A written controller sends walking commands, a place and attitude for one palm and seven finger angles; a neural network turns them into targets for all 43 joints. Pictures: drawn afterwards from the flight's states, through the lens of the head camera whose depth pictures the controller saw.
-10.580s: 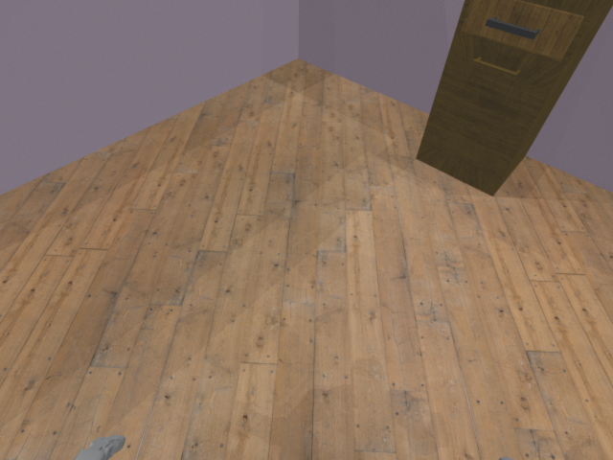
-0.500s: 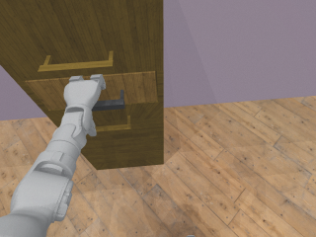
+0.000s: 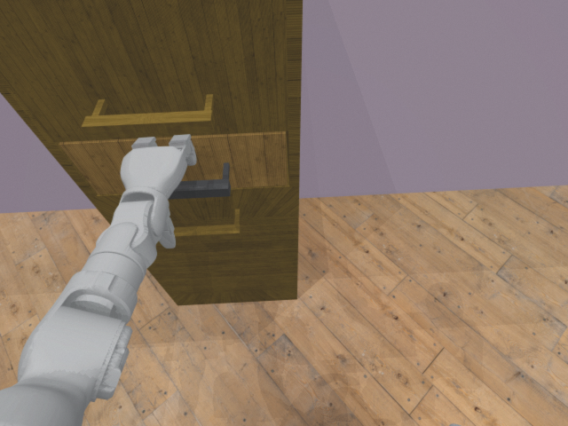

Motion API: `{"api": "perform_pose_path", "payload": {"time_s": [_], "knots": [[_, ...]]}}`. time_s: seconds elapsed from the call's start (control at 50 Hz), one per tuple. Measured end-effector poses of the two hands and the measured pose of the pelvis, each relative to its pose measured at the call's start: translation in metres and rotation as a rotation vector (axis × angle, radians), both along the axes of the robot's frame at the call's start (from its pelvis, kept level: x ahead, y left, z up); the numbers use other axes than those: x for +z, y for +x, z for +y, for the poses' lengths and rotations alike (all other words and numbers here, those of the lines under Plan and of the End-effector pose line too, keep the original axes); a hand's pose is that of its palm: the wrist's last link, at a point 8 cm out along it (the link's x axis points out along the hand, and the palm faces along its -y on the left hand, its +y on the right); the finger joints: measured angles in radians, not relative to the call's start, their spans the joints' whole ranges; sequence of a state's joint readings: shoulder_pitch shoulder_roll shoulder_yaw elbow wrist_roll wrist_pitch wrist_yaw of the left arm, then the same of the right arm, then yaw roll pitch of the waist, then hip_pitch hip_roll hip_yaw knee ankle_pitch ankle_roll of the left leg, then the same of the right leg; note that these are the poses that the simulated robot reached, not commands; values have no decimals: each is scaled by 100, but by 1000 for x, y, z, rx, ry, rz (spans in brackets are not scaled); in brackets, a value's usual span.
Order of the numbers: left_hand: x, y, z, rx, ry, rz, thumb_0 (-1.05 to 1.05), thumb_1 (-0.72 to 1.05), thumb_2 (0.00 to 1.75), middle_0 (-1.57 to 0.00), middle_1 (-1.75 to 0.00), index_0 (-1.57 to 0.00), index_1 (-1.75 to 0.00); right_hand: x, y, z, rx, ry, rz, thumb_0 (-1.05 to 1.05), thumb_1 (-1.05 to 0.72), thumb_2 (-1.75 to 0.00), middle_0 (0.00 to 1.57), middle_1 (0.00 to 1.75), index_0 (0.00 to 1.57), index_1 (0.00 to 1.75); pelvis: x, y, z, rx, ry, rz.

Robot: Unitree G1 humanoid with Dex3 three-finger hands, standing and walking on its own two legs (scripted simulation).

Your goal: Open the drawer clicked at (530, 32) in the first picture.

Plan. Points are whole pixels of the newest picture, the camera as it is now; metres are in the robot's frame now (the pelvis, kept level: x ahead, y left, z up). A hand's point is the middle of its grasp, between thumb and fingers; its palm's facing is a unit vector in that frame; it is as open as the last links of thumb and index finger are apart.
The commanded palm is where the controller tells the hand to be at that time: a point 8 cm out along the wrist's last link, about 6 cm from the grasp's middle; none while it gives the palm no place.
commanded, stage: lower the fingers behind the handle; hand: left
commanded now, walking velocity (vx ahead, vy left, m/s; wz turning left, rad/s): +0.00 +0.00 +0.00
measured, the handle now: (181, 180) +0.53 +0.19 -0.02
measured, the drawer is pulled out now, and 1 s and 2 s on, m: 0.00 0.00 0.00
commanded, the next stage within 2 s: close the thumb around the handle in 1.66 s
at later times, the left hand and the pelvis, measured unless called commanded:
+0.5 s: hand (172, 202) +0.46 +0.18 +0.01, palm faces -0.05 -0.05 -1.00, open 13.9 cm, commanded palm +0.44 +0.19 +0.07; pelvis +0.00 +0.01 -0.01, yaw +0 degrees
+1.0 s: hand (181, 212) +0.46 +0.18 -0.02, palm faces -0.06 -0.03 -1.00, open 13.9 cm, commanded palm +0.44 +0.19 +0.03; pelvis -0.01 +0.01 -0.02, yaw +0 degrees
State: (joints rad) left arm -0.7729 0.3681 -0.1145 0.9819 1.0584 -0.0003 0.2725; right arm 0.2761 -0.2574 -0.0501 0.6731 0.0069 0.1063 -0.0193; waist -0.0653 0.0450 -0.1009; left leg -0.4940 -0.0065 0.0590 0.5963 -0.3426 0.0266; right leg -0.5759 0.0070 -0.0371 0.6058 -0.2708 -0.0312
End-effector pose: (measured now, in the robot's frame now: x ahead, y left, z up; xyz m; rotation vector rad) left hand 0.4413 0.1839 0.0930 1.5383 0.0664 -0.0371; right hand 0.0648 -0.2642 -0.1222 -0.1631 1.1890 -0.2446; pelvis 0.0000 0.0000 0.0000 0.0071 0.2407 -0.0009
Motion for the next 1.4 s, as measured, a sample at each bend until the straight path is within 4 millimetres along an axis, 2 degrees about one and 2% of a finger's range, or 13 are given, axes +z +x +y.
{"api": "perform_pose_path", "payload": {"time_s": [0.2,0.32,0.52,0.68,0.84,1.12,1.4], "knots": [[-6,-2,4,-16,2,-44,0,-49,30,-32,-120,-32,-120,-5,-19,4,-10,6,57,0,-91,-90,20,30,20,30,-2,-1,3,2,-3,13],[-18,-1,9,14,12,-6,0,-49,30,-32,-120,-31,-120,-7,-30,7,-25,11,82,0,-91,-90,20,30,20,30,-4,-2,6,-1,-5,24],[-29,0,3,-46,-18,-26,0,-49,30,-32,-120,-32,-120,-8,-42,10,-36,-6,109,0,-91,-90,20,30,20,30,-8,-3,12,-3,-10,49],[-43,1,3,-9,7,-31,0,-49,30,-32,-120,-32,-120,-14,-46,15,-35,10,122,0,-91,-90,20,30,20,30,-13,-6,15,-4,-12,70],[-48,3,-3,-6,3,-16,0,-49,30,-31,-120,-31,-120,-17,-48,17,-39,13,127,0,-91,-90,20,30,20,30,-16,-6,14,-4,-13,80],[-72,4,-1,-1,4,-9,0,-49,30,-31,-120,-31,-119,-24,-55,7,-36,-12,150,0,-91,-90,20,30,20,30,-25,-8,9,-3,-12,122],[-74,4,-2,19,12,-20,0,-49,30,-29,-120,-32,-120,-31,-57,5,-39,-2,153,0,-91,-90,20,30,20,30,-30,-10,6,0,-13,132]]}}
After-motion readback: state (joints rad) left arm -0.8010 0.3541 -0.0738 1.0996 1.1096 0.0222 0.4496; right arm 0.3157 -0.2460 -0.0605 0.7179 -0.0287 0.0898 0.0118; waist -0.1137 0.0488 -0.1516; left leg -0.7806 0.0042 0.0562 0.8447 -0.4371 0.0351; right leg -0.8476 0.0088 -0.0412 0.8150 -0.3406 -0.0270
